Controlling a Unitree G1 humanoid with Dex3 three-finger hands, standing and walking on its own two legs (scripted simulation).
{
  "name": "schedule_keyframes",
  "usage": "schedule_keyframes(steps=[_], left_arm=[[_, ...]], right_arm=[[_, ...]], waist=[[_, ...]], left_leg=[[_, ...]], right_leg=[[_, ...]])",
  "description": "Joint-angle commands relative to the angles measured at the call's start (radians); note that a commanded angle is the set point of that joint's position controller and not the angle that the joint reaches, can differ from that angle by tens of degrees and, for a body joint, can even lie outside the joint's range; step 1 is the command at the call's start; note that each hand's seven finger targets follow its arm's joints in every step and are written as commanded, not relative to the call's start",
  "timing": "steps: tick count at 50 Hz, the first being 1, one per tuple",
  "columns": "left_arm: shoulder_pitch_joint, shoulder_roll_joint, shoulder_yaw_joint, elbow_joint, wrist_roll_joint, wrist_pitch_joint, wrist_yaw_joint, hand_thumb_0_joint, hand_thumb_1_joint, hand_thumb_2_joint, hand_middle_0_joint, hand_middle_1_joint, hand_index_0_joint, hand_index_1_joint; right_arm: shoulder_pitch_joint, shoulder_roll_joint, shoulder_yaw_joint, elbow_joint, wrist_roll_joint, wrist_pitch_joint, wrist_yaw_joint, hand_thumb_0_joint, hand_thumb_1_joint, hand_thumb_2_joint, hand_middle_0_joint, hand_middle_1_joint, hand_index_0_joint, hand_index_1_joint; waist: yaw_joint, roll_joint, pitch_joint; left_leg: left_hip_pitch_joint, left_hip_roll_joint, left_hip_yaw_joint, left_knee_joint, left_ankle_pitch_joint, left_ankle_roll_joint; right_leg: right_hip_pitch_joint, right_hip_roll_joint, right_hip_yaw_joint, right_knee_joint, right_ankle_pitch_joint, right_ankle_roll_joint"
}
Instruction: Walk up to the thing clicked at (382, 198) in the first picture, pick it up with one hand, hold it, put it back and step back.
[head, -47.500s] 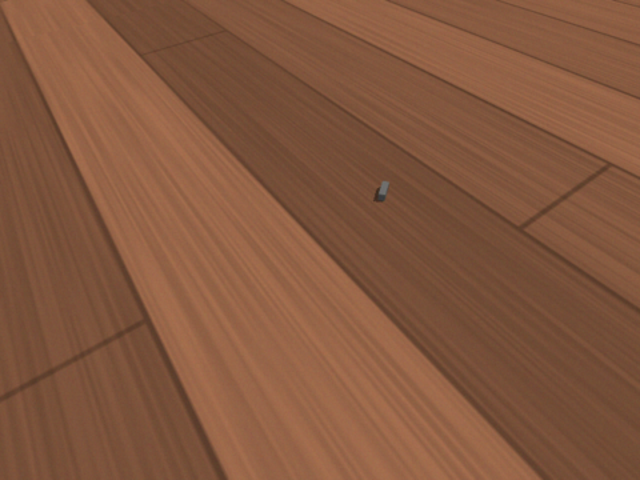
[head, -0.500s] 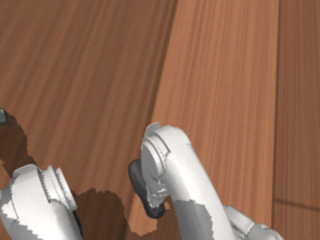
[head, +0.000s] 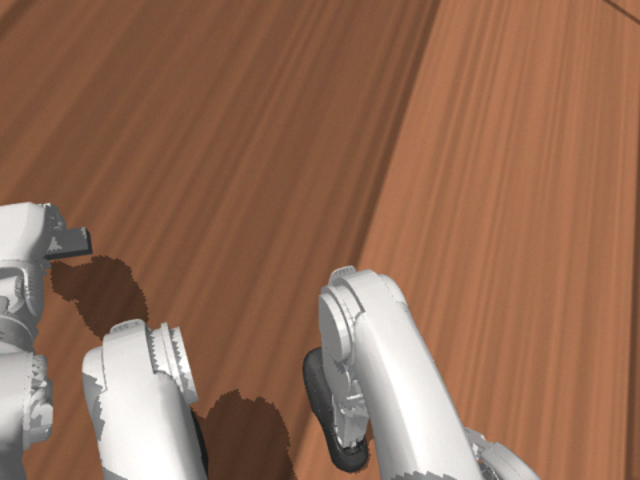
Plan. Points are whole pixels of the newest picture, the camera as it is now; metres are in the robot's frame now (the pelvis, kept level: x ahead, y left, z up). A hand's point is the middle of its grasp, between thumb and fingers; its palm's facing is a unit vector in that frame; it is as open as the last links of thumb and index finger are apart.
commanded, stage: settle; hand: left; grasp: from above
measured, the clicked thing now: (49, 246) +0.45 +0.29 -0.24
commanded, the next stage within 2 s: lift in 0.32 s
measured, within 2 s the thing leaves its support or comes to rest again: neither
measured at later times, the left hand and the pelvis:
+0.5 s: hand (18, 246) +0.42 +0.29 -0.13, palm faces -0.41 -0.06 -0.91, open 6.3 cm; pelvis -0.01 -0.01 +0.02, yaw +5 degrees
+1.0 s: hand out of the picture +0.36 +0.30 -0.01, palm faces -0.43 -0.08 -0.90, open 6.5 cm; pelvis -0.01 -0.01 +0.10, yaw +7 degrees
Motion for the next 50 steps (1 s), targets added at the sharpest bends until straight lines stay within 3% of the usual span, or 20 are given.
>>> schedule_keyframes(steps=[1,2,3,6,7,9,10,12,16,21,22,24,27,29,33,35,37,40,43,50], left_arm=[[-0.304,0.085,-0.043,-0.137,-0.044,0.028,-0.03,0.0,0.694,0.226,-1.066,-0.247,-1.083,-0.233],[-0.312,0.062,-0.072,-0.13,-0.046,0.029,-0.051,0.0,0.674,0.192,-1.046,-0.244,-1.068,-0.224],[-0.288,0.125,-0.023,-0.106,-0.048,0.032,-0.057,0.0,0.657,0.205,-1.031,-0.257,-1.052,-0.238],[-0.327,0.126,-0.012,-0.122,-0.057,0.024,-0.098,0.0,0.641,0.201,-1.042,-0.232,-1.056,-0.22],[-0.343,0.104,-0.029,-0.142,-0.058,0.017,-0.114,0.0,0.643,0.194,-1.042,-0.234,-1.057,-0.221],[-0.351,0.138,-0.015,-0.169,-0.048,0.003,-0.137,0.0,0.641,0.217,-1.042,-0.256,-1.057,-0.244],[-0.375,0.103,-0.047,-0.189,-0.051,-0.006,-0.151,0.0,0.635,0.196,-1.037,-0.246,-1.052,-0.233],[-0.363,0.185,0.006,-0.206,-0.034,-0.02,-0.151,0.0,0.639,0.195,-1.037,-0.246,-1.054,-0.232],[-0.383,0.181,0.004,-0.285,-0.023,-0.039,-0.151,0.0,0.663,0.185,-1.056,-0.222,-1.074,-0.206],[-0.36,0.159,-0.006,-0.287,-0.02,-0.026,-0.139,0.0,0.686,0.249,-1.084,-0.209,-1.091,-0.205],[-0.358,0.132,-0.015,-0.272,-0.023,-0.018,-0.138,0.0,0.766,0.194,-1.134,-0.289,-1.171,-0.254],[-0.345,0.113,-0.022,-0.233,-0.032,-0.002,-0.143,0.0,0.795,0.21,-1.12,-0.271,-1.158,-0.233],[-0.365,0.131,-0.022,-0.284,-0.065,0.017,-0.178,0.0,0.781,0.241,-1.122,-0.27,-1.153,-0.239],[-0.344,0.096,-0.039,-0.317,-0.09,0.03,-0.216,0.0,0.781,0.269,-1.125,-0.293,-1.154,-0.264],[-0.292,0.111,-0.04,-0.399,-0.102,0.026,-0.28,0.0,0.741,0.325,-1.111,-0.303,-1.128,-0.287],[-0.259,0.147,-0.002,-0.461,-0.103,0.016,-0.298,0.0,0.754,0.35,-1.123,-0.315,-1.139,-0.301],[-0.224,0.053,-0.058,-0.484,-0.117,0.014,-0.327,0.0,0.763,0.34,-1.126,-0.301,-1.143,-0.285],[-0.2,0.093,-0.037,-0.596,-0.131,0.006,-0.345,0.0,0.695,0.334,-1.068,-0.323,-1.088,-0.304],[-0.15,0.065,-0.056,-0.656,-0.148,0.008,-0.363,0.0,0.719,0.391,-1.088,-0.353,-1.105,-0.337],[-0.051,0.058,-0.066,-0.777,-0.177,0.039,-0.386,0.0,0.653,0.352,-1.041,-0.333,-1.058,-0.317]], right_arm=[[0.184,-0.287,-0.128,0.004,0.04,0.016,-0.021,0.0,-0.91,-0.904,0.199,0.3,0.199,0.3],[0.169,-0.278,-0.126,-0.009,0.045,0.015,-0.022,0.0,-0.911,-0.905,0.199,0.3,0.199,0.3],[0.198,-0.29,-0.134,0.01,0.047,0.023,-0.03,0.0,-0.909,-0.904,0.199,0.3,0.199,0.3],[0.211,-0.268,-0.134,0.008,0.054,0.04,-0.048,0.0,-0.913,-0.906,0.199,0.3,0.199,0.3],[0.212,-0.267,-0.142,0.003,0.055,0.045,-0.054,0.0,-0.912,-0.906,0.199,0.3,0.199,0.3],[0.212,-0.267,-0.143,-0.003,0.058,0.051,-0.066,0.0,-0.913,-0.906,0.199,0.3,0.199,0.3],[0.187,-0.256,-0.142,-0.024,0.063,0.051,-0.071,0.0,-0.914,-0.907,0.199,0.3,0.199,0.3],[0.195,-0.262,-0.149,-0.015,0.062,0.065,-0.09,0.0,-0.913,-0.906,0.199,0.3,0.199,0.3],[0.181,-0.237,-0.156,-0.033,0.069,0.081,-0.114,0.0,-0.91,-0.905,0.199,0.3,0.199,0.3],[0.19,-0.229,-0.164,-0.033,0.08,0.1,-0.136,0.0,-0.905,-0.902,0.2,0.3,0.199,0.3],[0.196,-0.224,-0.165,-0.027,0.083,0.104,-0.138,0.0,-0.93,-0.912,0.199,0.3,0.199,0.3],[0.208,-0.228,-0.169,-0.024,0.086,0.106,-0.143,0.0,-0.913,-0.904,0.2,0.3,0.2,0.3],[0.22,-0.226,-0.181,-0.021,0.095,0.111,-0.15,0.0,-0.915,-0.906,0.2,0.3,0.2,0.3],[0.219,-0.223,-0.187,-0.027,0.106,0.116,-0.151,0.0,-0.918,-0.907,0.2,0.3,0.2,0.3],[0.206,-0.219,-0.201,-0.051,0.126,0.134,-0.163,0.0,-0.919,-0.907,0.2,0.3,0.2,0.3],[0.2,-0.218,-0.209,-0.08,0.135,0.147,-0.171,0.0,-0.92,-0.908,0.2,0.3,0.2,0.3],[0.2,-0.207,-0.212,-0.087,0.142,0.156,-0.176,0.0,-0.917,-0.906,0.2,0.3,0.2,0.3],[0.202,-0.203,-0.221,-0.103,0.156,0.168,-0.19,0.0,-0.916,-0.906,0.2,0.3,0.2,0.3],[0.189,-0.193,-0.225,-0.124,0.166,0.176,-0.2,0.0,-0.915,-0.906,0.2,0.3,0.2,0.3],[0.147,-0.175,-0.233,-0.156,0.194,0.192,-0.233,0.0,-0.915,-0.906,0.2,0.3,0.2,0.3]], waist=[[-0.01,0.382,-0.615],[-0.018,0.347,-0.591],[-0.012,0.307,-0.584],[-0.011,0.234,-0.595],[-0.016,0.241,-0.6],[0.002,0.236,-0.608],[0.007,0.251,-0.612],[0.028,0.268,-0.643],[0.052,0.29,-0.718],[0.068,0.288,-0.778],[0.062,0.271,-0.765],[0.053,0.252,-0.724],[0.073,0.26,-0.769],[0.085,0.282,-0.79],[0.106,0.257,-0.789],[0.122,0.233,-0.81],[0.11,0.213,-0.756],[0.134,0.221,-0.794],[0.139,0.216,-0.791],[0.168,0.196,-0.755]], left_leg=[[0.489,0.001,0.097,-0.342,0.189,0.015],[0.474,0.0,0.101,-0.33,0.189,0.021],[0.447,-0.005,0.106,-0.329,0.189,0.026],[0.412,-0.013,0.124,-0.313,0.195,0.037],[0.405,-0.017,0.134,-0.318,0.192,0.038],[0.425,-0.021,0.14,-0.323,0.185,0.037],[0.433,-0.025,0.142,-0.329,0.162,0.031],[0.452,-0.027,0.147,-0.33,0.156,0.027],[0.48,-0.027,0.162,-0.35,0.147,0.026],[0.519,-0.025,0.176,-0.367,0.214,0.031],[0.519,-0.027,0.176,-0.378,0.216,0.032],[0.511,-0.03,0.178,-0.391,0.212,0.036],[0.546,-0.029,0.181,-0.412,0.218,0.039],[0.588,-0.031,0.175,-0.448,0.222,0.035],[0.603,-0.032,0.17,-0.479,0.2,0.036],[0.61,-0.034,0.174,-0.494,0.214,0.039],[0.608,-0.037,0.173,-0.511,0.19,0.038],[0.66,-0.033,0.171,-0.559,0.183,0.039],[0.691,-0.031,0.166,-0.604,0.166,0.039],[0.787,-0.025,0.14,-0.746,0.08,0.038]], right_leg=[[0.261,0.036,-0.075,-0.232,0.204,-0.088],[0.262,0.038,-0.068,-0.237,0.2,-0.086],[0.289,0.037,-0.06,-0.243,0.197,-0.083],[0.343,0.032,-0.032,-0.277,0.186,-0.08],[0.364,0.03,-0.022,-0.284,0.178,-0.078],[0.366,0.024,-0.021,-0.293,0.163,-0.078],[0.355,0.024,-0.014,-0.291,0.125,-0.087],[0.363,0.02,-0.008,-0.294,0.107,-0.09],[0.392,0.018,0.012,-0.309,0.086,-0.091],[0.423,0.011,0.015,-0.314,0.183,-0.085],[0.417,0.012,0.009,-0.317,0.194,-0.084],[0.395,0.007,-0.003,-0.33,0.203,-0.082],[0.425,0.003,0.002,-0.345,0.208,-0.083],[0.428,-0.001,-0.001,-0.349,0.212,-0.086],[0.46,-0.001,0.005,-0.377,0.191,-0.089],[0.51,0.0,0.014,-0.396,0.203,-0.087],[0.482,-0.003,0.018,-0.431,0.176,-0.089],[0.524,-0.004,0.027,-0.467,0.17,-0.085],[0.547,-0.004,0.033,-0.505,0.157,-0.082],[0.622,0.002,0.045,-0.603,0.086,-0.075]])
